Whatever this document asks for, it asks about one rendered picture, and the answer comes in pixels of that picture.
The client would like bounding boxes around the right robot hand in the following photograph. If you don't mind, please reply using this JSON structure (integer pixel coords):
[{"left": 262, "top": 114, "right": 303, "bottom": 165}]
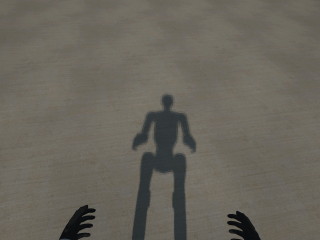
[{"left": 227, "top": 211, "right": 261, "bottom": 240}]

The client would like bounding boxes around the left robot hand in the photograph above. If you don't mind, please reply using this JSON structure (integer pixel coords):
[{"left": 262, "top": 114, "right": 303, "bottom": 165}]
[{"left": 59, "top": 205, "right": 96, "bottom": 240}]

